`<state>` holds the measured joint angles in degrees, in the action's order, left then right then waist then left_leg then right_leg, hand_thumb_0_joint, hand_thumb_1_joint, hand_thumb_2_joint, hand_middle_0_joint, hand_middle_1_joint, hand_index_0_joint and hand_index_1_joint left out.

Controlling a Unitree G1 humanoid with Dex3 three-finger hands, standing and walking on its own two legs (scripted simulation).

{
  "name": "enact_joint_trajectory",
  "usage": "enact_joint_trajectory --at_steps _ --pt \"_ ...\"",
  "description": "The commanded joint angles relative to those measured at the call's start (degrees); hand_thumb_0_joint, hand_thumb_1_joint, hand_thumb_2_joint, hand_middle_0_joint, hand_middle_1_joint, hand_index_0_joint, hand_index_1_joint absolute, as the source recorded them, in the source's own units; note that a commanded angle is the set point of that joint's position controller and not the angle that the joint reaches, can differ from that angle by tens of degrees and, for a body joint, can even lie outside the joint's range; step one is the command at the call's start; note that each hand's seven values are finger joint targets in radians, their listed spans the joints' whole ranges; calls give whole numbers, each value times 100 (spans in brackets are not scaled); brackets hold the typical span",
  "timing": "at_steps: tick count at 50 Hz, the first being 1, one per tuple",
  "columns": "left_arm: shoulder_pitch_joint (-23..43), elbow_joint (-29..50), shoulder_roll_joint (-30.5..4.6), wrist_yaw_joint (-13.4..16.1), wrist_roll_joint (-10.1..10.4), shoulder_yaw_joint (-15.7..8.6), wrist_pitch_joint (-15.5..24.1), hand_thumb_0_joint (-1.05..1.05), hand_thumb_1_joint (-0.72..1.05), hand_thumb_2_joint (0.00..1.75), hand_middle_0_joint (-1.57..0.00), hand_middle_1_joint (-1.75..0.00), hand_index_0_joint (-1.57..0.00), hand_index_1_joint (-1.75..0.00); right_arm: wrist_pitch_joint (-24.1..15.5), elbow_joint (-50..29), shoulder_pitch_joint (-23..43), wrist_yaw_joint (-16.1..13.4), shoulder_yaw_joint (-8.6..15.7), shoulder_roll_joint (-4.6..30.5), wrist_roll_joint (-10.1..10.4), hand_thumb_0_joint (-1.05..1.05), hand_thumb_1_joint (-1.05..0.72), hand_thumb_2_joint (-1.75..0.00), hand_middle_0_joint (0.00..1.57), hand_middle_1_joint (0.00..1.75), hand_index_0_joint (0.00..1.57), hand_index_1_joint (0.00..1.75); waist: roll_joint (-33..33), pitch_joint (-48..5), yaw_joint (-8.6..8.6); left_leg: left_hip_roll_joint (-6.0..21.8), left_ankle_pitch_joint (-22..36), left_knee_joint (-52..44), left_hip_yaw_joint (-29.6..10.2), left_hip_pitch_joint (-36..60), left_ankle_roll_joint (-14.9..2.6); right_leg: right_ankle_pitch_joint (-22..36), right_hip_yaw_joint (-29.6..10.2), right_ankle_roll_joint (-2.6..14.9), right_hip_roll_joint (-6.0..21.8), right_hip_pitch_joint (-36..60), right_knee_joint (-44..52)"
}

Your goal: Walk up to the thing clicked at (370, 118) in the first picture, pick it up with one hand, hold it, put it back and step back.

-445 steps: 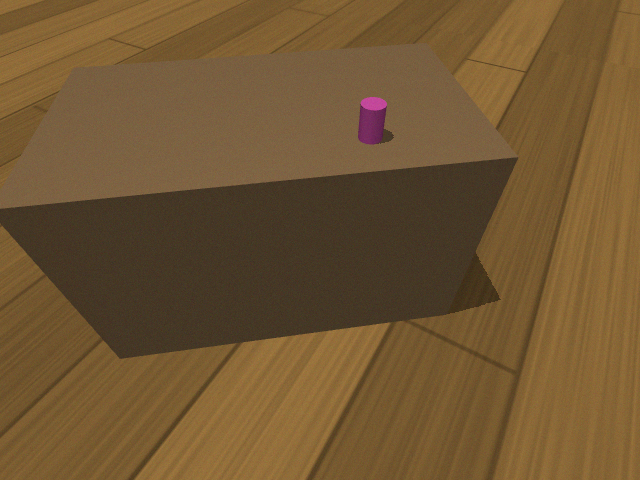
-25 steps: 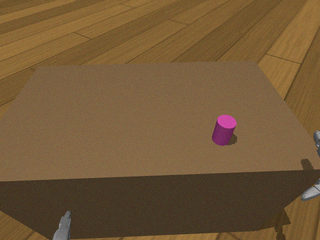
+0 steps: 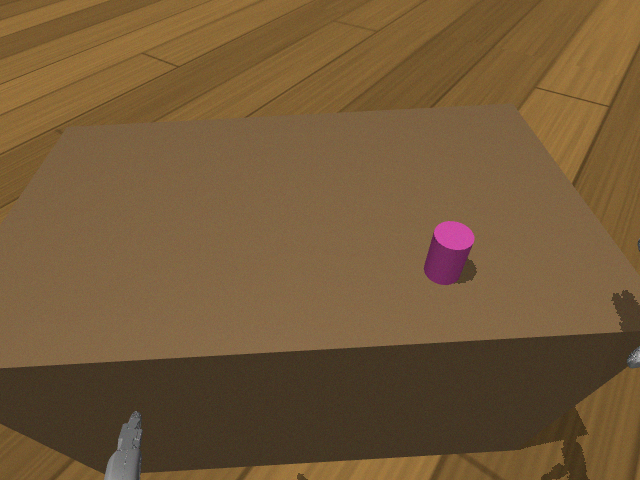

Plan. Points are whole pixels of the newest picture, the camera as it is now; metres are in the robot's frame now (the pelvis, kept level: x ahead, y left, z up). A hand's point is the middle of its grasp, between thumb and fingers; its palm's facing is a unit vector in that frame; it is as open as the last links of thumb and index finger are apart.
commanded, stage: go down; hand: right
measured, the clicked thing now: (447, 253) +0.47 -0.19 -0.02
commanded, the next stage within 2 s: approach in 1.86 s
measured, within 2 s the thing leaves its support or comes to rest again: neither
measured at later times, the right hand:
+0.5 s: hand out of the picture +0.35 -0.36 +0.11, palm faces +0.15 +0.99 +0.00, open 17.5 cm
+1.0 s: hand out of the picture +0.37 -0.37 +0.11, palm faces +0.15 +0.99 +0.01, open 17.5 cm
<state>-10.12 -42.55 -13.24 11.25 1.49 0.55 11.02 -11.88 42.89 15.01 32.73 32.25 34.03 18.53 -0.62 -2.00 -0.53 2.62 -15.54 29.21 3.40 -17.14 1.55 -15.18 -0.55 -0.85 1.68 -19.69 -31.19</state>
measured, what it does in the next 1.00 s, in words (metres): stands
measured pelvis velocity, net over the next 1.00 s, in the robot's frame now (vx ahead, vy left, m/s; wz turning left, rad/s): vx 0.00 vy -0.01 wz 0.02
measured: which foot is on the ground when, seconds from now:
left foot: down 0.00-1.00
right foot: down 0.00-1.00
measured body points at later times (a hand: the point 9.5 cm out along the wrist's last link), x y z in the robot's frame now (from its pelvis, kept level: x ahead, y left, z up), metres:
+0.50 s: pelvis +0.01 +0.00 -0.01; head +0.05 -0.02 +0.44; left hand +0.16 +0.27 -0.08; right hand +0.34 -0.41 +0.11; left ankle -0.01 +0.14 -0.73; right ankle +0.01 -0.13 -0.73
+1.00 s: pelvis +0.00 -0.01 -0.02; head +0.05 -0.03 +0.43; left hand +0.15 +0.26 -0.09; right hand +0.36 -0.43 +0.12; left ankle -0.01 +0.14 -0.73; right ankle +0.01 -0.13 -0.73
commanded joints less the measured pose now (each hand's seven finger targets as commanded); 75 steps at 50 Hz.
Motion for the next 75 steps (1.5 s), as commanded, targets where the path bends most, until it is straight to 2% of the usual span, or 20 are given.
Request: enact_joint_trajectory --at_steps 1,5,8,15,17,19,21,28,30,34,36,45,47,48,55,66,68,70,72,75 --pt "295 925 -919 94 -16 -223 320 0 -55 5 -5 -6 -5 -6 -330 -810 1875 151 526 2226 140 0 52 -4 5 5 5 5 615 -1431 -76 -220 1327 -233 -48 117 -159 1278 -89 169 -151 767 291" --pt "294 898 -1098 98 -40 -345 326 0 -56 6 -5 -5 -5 -6 -300 -409 1935 218 569 2364 139 0 54 -5 5 5 5 5 590 -1600 -48 -211 1588 -108 -39 99 -160 1618 -110 183 -161 694 137" --pt "435 844 -898 70 -34 -113 311 0 -56 6 -5 -5 -5 -6 -374 -347 2222 234 674 2667 104 0 55 -4 5 5 5 5 814 -1633 28 -238 1316 -65 -49 -34 -209 1518 -131 138 -108 592 87" --pt "347 935 -1018 116 -59 -123 338 0 -56 6 -5 -6 -5 -6 -425 -5 2460 286 646 2821 43 0 53 -5 5 5 5 5 778 -1798 -139 -256 1325 -1 -75 -116 -207 1402 -121 169 -121 508 -17" --pt "289 1060 -1095 143 -54 -213 346 0 -56 6 -5 -6 -5 -6 -427 -119 2638 252 763 3091 -30 0 53 -5 5 5 5 5 740 -1962 -162 -204 1485 -10 -145 14 -165 1357 -60 210 -186 507 -58" --pt "199 879 -990 122 -54 -133 333 0 -56 6 -5 -6 -5 -6 -359 200 2426 323 644 2890 -1 0 52 -5 5 5 5 5 812 -1732 -168 -241 1436 34 -95 -147 -188 1414 -85 191 -152 412 -55" --pt "121 833 -1157 131 -64 -316 339 0 -56 6 -5 -5 -5 -6 -364 57 2665 318 684 3056 -24 0 54 -5 5 5 5 5 939 -1871 -219 -239 1464 62 -116 -278 -198 1494 -88 178 -142 548 -137" --pt "168 1002 -1203 130 -67 -313 382 0 -56 7 -5 -5 -5 -6 -344 151 2819 349 741 3206 -29 0 54 -6 5 5 5 5 835 -1999 -219 -282 1516 198 -71 -350 -198 1696 -126 158 -95 498 -297" --pt "172 1061 -1040 99 -62 -112 374 0 -56 7 -5 -6 -5 -6 -337 165 2766 356 749 3165 -4 0 52 -5 5 5 5 5 847 -2039 -182 -297 1553 243 -48 -361 -199 1925 -153 144 -76 472 -350" --pt "81 975 -1057 90 -70 -200 340 0 -56 7 -5 -6 -5 -6 -288 337 2813 347 705 3147 -65 0 54 -6 5 5 5 5 982 -2117 -236 -290 1624 308 -85 -484 -212 2211 -138 113 -59 543 -486" --pt "131 1122 -1080 78 -91 -167 350 0 -56 6 -5 -6 -5 -6 -323 145 3050 321 816 3396 -92 0 52 -6 5 5 5 5 1122 -2182 -213 -307 1521 333 -69 -522 -228 2256 -162 95 -25 564 -533" --pt "132 1330 -1202 55 -87 -267 353 0 -55 6 -5 -5 -5 -5 -239 369 3276 277 743 3441 -205 0 55 -6 5 5 5 5 1025 -2056 -305 -315 1265 400 -73 -718 -244 1728 -140 118 -20 345 -548" --pt "61 1175 -982 25 -95 -29 348 0 -56 6 -5 -5 -5 -6 -204 625 3329 294 710 3412 -225 0 56 -6 5 5 5 5 966 -1991 -314 -323 1217 413 -67 -760 -246 1596 -144 118 -24 212 -561" --pt "38 1259 -1043 19 -88 -133 363 0 -55 6 -5 -5 -5 -6 -219 593 3421 297 698 3433 -240 0 57 -6 4 6 4 5 995 -2048 -369 -317 1236 436 -81 -784 -244 1608 -144 118 -26 221 -588" --pt "171 1535 -1136 6 -89 -137 406 0 -54 5 -5 -5 -5 -5 -232 672 3766 255 794 3798 -333 0 59 -5 4 5 4 5 975 -2137 -365 -286 934 455 -141 -757 -232 839 -109 169 -84 -110 -593" --pt "5 1647 -1152 -29 -114 -112 422 0 -54 5 -5 -5 -5 -5 -214 972 4148 239 684 4001 -477 0 60 -6 4 5 5 5 1267 -2174 -427 -365 668 665 -57 -1212 -272 914 -194 63 17 -63 -719" --pt "-138 1607 -1133 -42 -126 -111 414 0 -54 5 -5 -5 -5 -5 -172 1280 3951 278 646 3851 -465 0 58 -5 5 5 5 5 1129 -2152 -463 -397 667 708 -23 -1327 -273 1106 -238 44 37 -106 -764" --pt "-111 1749 -1293 -33 -139 -235 419 0 -55 6 -5 -5 -5 -5 -201 1059 4153 254 764 4163 -494 0 57 -5 5 5 5 5 1246 -2399 -441 -357 934 729 -67 -1183 -271 1349 -178 60 2 22 -886" --pt "-237 1668 -1098 -60 -153 -44 401 0 -56 6 -5 -5 -4 -5 -169 1055 4100 269 718 3997 -507 0 58 -6 4 5 5 5 1343 -2611 -382 -380 1118 789 -62 -1203 -273 1882 -200 16 15 169 -993" --pt "-182 1613 -1142 -69 -140 -115 364 0 -56 6 -5 -5 -5 -6 -143 1087 4077 218 705 3975 -525 0 56 -6 5 5 5 5 1358 -2427 -393 -376 1047 795 -62 -1205 -291 1758 -188 44 14 34 -986"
